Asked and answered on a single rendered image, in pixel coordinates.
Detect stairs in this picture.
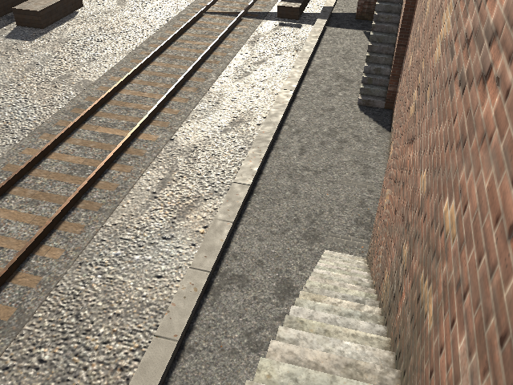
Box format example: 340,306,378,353
245,250,402,385
357,0,403,108

